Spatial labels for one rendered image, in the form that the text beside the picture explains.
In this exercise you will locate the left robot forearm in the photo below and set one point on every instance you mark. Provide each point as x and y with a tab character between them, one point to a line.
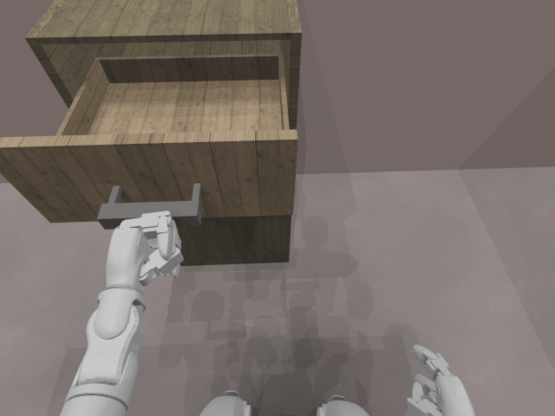
105	380

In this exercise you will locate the robot right shin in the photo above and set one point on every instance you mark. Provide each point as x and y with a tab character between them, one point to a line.
336	397

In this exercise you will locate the cabinet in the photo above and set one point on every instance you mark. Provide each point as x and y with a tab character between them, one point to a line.
72	33

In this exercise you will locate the robot left shin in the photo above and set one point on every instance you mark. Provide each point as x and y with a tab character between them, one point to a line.
231	393

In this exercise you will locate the robot left hand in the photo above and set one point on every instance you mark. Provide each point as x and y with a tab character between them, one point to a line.
128	250

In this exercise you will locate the drawer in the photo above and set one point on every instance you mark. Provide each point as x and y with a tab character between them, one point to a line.
157	125

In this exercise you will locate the robot shin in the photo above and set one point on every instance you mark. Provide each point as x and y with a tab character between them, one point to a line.
231	393
336	397

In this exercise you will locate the handle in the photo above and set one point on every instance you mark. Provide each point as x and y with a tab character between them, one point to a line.
184	213

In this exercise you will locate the robot right hand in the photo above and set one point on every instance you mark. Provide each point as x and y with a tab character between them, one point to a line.
447	397

